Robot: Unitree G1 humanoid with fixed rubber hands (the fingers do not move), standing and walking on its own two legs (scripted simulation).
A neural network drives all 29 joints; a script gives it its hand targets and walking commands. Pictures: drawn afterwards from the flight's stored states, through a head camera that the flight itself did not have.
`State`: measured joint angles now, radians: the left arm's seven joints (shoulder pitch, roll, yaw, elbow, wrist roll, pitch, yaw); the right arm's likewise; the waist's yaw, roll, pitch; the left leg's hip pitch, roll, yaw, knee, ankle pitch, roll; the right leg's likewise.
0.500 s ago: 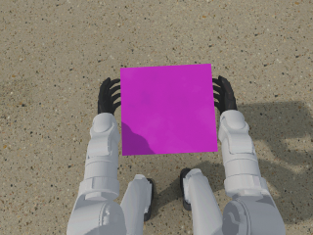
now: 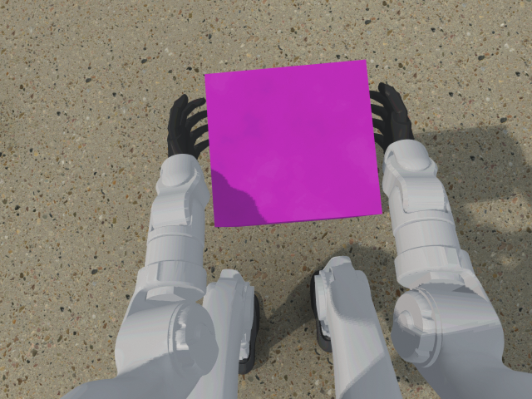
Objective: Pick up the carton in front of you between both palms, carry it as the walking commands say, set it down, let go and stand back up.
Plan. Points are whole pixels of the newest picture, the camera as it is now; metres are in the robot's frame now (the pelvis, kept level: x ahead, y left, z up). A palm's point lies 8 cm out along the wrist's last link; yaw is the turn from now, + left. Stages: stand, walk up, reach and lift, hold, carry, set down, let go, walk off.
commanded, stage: set down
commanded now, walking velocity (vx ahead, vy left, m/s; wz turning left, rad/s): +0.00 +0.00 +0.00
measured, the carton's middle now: (287, 161) +0.46 -0.04 -0.17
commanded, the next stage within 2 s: none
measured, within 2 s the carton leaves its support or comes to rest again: rests again in 1.16 s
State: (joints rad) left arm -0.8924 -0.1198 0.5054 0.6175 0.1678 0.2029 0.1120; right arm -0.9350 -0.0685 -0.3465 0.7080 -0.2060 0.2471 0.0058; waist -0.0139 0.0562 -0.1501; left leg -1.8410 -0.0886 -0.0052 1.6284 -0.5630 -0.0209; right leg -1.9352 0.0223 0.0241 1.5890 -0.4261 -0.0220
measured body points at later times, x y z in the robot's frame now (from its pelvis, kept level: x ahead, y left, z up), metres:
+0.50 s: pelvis -0.02 +0.00 -0.11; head +0.32 -0.06 +0.18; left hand +0.50 +0.09 -0.25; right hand +0.50 -0.21 -0.26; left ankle +0.07 +0.12 -0.50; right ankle +0.11 -0.11 -0.50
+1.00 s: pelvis -0.03 +0.00 -0.16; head +0.32 -0.05 +0.11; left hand +0.51 +0.09 -0.32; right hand +0.51 -0.21 -0.33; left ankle +0.07 +0.12 -0.50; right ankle +0.11 -0.11 -0.50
